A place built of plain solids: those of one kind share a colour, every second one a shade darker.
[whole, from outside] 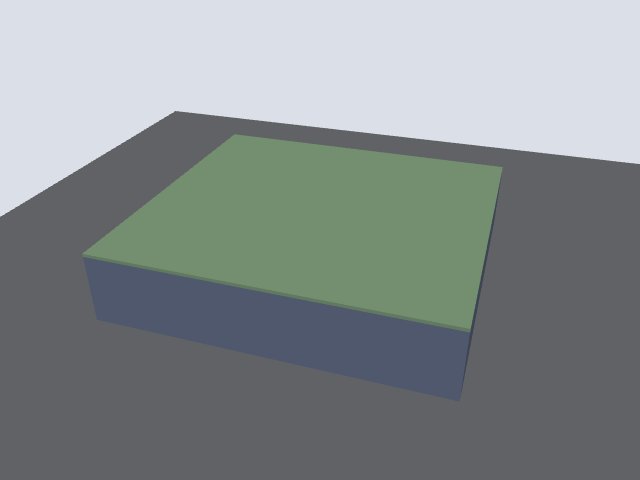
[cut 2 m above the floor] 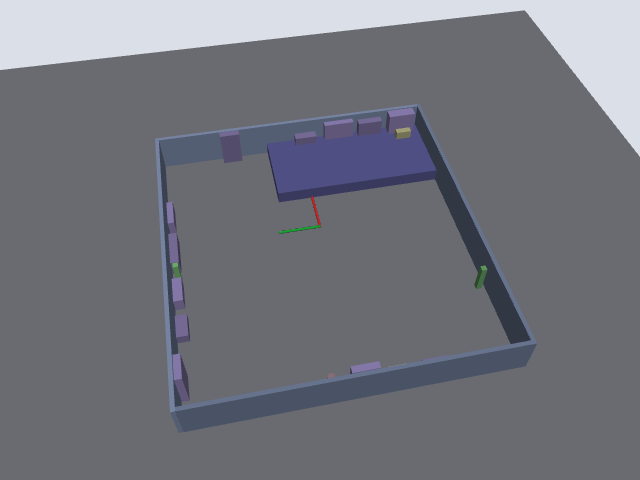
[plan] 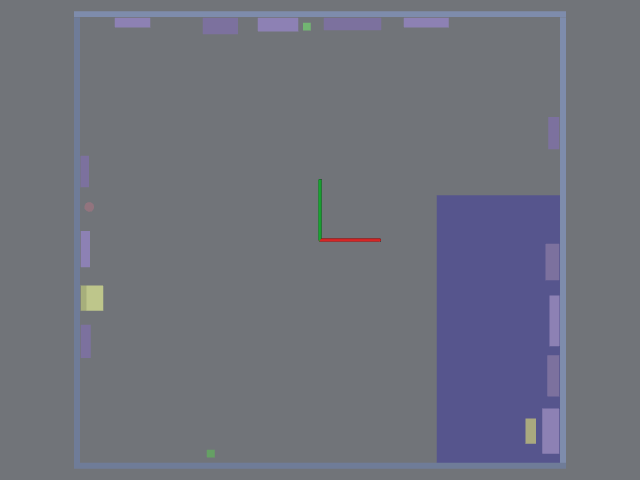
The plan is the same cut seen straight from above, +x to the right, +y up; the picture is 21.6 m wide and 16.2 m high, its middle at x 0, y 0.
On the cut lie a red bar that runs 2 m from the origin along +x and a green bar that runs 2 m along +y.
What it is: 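A loft; one open main floor with 2 platforms, their free sides bare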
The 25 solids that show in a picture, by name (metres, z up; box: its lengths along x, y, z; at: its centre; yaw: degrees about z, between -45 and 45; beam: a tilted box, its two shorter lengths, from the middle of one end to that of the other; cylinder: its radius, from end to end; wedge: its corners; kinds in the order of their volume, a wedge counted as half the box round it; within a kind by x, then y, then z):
{
 "wall_1": {"box": [0.2, 15.04, 3.45], "at": [-8.2, 0.0, 1.68]},
 "wall_2": {"box": [16.6, 0.2, 3.45], "at": [0.0, -7.62, 1.68]},
 "wall_3": {"box": [16.6, 0.2, 3.45], "at": [0.0, 7.62, 1.68]},
 "wall_4": {"box": [0.2, 15.04, 3.45], "at": [8.2, 0.0, 1.68]},
 "roof_1": {"box": [16.6, 15.44, 0.16], "at": [0.0, 0.0, 3.48]},
 "floor_1": {"box": [4.16, 9.03, 0.76], "at": [6.02, -3.0, 0.33]},
 "case_1": {"box": [0.29, 1.06, 0.9], "at": [-7.94, 2.31, 0.4]},
 "case_2": {"box": [0.32, 1.23, 2.17], "at": [-7.92, -0.3, 1.03]},
 "case_3": {"box": [0.35, 1.12, 1.42], "at": [-7.91, -3.42, 0.66]},
 "case_4": {"box": [1.2, 0.33, 2.07], "at": [-6.33, 7.34, 0.99]},
 "case_5": {"box": [1.19, 0.56, 0.56], "at": [-3.36, 7.22, 0.23]},
 "case_6": {"box": [1.37, 0.47, 0.79], "at": [-1.42, 7.27, 0.34]},
 "case_7": {"box": [1.94, 0.42, 0.91], "at": [1.1, 7.29, 0.41]},
 "case_8": {"box": [1.52, 0.33, 0.89], "at": [3.59, 7.34, 0.39]},
 "case_9": {"box": [0.58, 1.53, 1.26], "at": [7.79, -6.45, 1.33]},
 "case_10": {"box": [0.47, 1.24, 0.47], "at": [7.84, -0.74, 0.94]},
 "case_11": {"box": [0.42, 1.39, 0.91], "at": [7.87, -4.59, 1.16]},
 "case_12": {"box": [0.38, 1.09, 2.1], "at": [7.89, 3.61, 1.0]},
 "case_13": {"box": [0.34, 1.71, 1.05], "at": [7.91, -2.73, 1.23]},
 "chair_1": {"box": [0.2, 0.85, 0.81], "at": [-7.98, -1.96, 0.36]},
 "chair_2": {"box": [0.57, 0.85, 0.52], "at": [-7.6, -1.96, 0.21]},
 "totem_1": {"box": [0.27, 0.27, 1.55], "at": [-3.69, -7.21, 0.73]},
 "totem_2": {"box": [0.26, 0.26, 1.43], "at": [-0.44, 7.2, 0.67]},
 "bench_1": {"box": [0.36, 0.86, 0.48], "at": [7.12, -6.45, 0.95]},
 "bush_1": {"cylinder": 0.16, "from": [-7.79, 1.11, 0.56], "to": [-7.79, 1.11, 1.48]}
}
